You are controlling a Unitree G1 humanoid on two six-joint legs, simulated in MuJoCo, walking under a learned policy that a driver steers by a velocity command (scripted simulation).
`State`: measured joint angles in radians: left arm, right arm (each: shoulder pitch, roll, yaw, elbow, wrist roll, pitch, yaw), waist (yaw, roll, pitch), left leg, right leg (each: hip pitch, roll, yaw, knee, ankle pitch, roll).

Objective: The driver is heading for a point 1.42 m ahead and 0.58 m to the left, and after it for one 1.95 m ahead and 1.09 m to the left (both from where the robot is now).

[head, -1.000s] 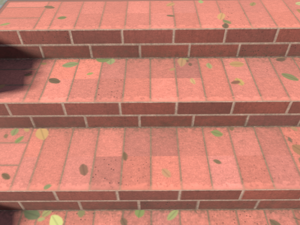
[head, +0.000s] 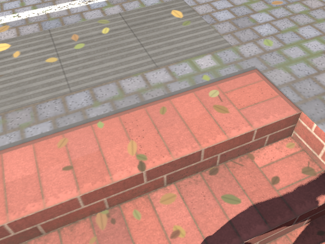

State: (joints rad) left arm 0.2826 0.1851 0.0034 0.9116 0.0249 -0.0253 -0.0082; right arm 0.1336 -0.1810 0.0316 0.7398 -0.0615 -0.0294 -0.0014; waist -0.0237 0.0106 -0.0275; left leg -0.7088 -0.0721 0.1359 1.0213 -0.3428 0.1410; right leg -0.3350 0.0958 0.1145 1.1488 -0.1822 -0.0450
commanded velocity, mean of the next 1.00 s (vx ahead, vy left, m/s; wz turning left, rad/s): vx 0.02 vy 0.00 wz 0.52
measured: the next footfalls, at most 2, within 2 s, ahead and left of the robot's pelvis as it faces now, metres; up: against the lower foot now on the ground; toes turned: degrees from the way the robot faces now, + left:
right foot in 0.66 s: +0.26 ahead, -0.13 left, +0.00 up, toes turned +26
left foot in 1.10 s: +0.11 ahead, +0.05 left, +0.00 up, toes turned +43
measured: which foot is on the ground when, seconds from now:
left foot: down 0.00-0.66, up 0.68-1.00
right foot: up 0.00-0.64, down 0.66-1.00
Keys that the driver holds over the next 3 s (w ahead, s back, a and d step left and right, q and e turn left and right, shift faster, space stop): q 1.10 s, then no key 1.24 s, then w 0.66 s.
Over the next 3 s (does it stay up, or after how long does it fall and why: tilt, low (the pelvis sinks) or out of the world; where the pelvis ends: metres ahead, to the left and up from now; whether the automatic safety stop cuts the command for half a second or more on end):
stays up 0.31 0.08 0.11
